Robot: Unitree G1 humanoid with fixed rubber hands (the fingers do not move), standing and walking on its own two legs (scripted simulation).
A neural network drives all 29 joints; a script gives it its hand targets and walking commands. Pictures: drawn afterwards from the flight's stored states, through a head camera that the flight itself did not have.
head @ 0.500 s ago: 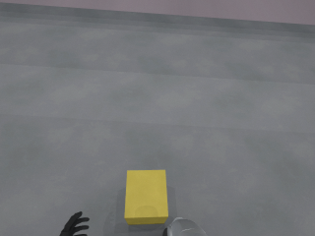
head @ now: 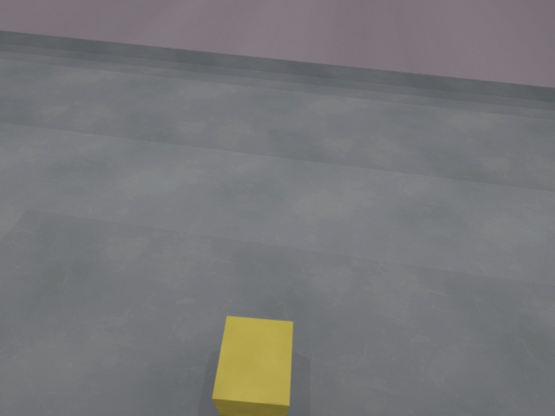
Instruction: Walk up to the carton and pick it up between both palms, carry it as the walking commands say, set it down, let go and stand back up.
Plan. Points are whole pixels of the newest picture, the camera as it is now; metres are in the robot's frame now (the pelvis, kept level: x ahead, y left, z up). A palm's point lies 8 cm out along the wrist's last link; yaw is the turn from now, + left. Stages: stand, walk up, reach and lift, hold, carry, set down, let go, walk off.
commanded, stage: walk up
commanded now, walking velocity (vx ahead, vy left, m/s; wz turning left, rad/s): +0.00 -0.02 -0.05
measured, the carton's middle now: (256, 370) +0.36 +0.04 -0.65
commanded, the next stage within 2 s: none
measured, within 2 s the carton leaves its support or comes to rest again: neither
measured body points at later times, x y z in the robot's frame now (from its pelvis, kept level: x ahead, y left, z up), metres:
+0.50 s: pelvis -0.02 -0.01 +0.00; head -0.01 -0.02 +0.45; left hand -0.02 +0.20 -0.16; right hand -0.01 -0.24 -0.16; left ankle -0.04 +0.12 -0.74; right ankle -0.02 -0.12 -0.74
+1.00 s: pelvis -0.02 +0.00 +0.00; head -0.02 +0.00 +0.45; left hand -0.02 +0.21 -0.16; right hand -0.06 -0.22 -0.16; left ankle -0.04 +0.12 -0.74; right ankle -0.02 -0.12 -0.74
